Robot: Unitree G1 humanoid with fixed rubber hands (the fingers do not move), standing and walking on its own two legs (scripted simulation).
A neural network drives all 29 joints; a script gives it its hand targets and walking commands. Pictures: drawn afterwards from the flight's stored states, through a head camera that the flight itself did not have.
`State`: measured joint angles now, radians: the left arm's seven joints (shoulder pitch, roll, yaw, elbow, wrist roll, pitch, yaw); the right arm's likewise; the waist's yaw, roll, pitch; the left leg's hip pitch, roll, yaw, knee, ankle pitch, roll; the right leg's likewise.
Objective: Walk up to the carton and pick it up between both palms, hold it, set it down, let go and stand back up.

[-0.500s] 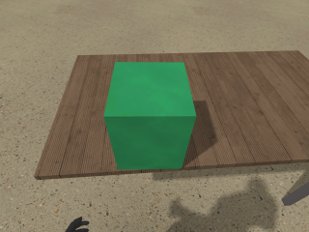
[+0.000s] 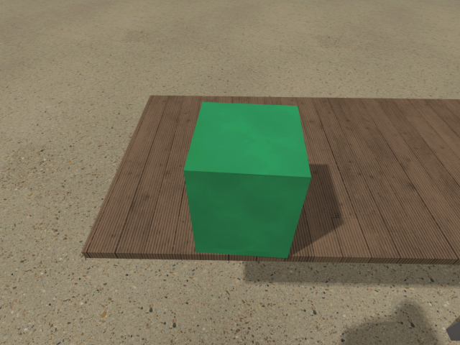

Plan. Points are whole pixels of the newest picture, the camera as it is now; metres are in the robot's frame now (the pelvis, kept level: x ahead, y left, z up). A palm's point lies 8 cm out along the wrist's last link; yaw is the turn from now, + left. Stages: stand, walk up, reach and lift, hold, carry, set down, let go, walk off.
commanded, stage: stand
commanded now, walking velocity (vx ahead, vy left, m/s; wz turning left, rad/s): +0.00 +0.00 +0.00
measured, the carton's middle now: (245, 181) +0.45 -0.01 +0.04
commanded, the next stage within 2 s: none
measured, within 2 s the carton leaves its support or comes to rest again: neither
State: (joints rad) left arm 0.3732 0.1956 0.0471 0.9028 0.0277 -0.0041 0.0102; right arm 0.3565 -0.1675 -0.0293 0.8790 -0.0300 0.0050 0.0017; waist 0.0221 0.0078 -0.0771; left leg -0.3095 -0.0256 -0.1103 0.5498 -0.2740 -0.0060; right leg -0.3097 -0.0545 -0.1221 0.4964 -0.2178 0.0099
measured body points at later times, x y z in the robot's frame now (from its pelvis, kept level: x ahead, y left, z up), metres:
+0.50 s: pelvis +0.01 -0.02 +0.00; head -0.01 -0.01 +0.45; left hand +0.00 +0.21 -0.16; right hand +0.02 -0.23 -0.15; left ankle +0.01 +0.12 -0.73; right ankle +0.02 -0.13 -0.73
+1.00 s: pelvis -0.01 -0.03 +0.00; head -0.02 -0.02 +0.45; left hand -0.05 +0.19 -0.16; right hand -0.03 -0.24 -0.15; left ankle +0.01 +0.12 -0.73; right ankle +0.02 -0.13 -0.73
